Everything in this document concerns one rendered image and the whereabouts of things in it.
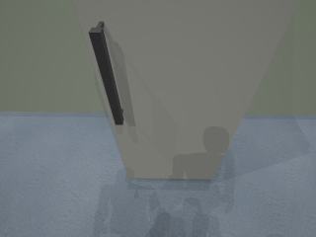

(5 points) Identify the fridge door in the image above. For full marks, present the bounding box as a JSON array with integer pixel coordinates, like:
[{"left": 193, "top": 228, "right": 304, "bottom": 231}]
[{"left": 72, "top": 0, "right": 300, "bottom": 180}]

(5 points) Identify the handle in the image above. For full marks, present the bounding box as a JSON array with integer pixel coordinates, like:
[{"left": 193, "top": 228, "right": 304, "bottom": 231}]
[{"left": 89, "top": 21, "right": 124, "bottom": 125}]

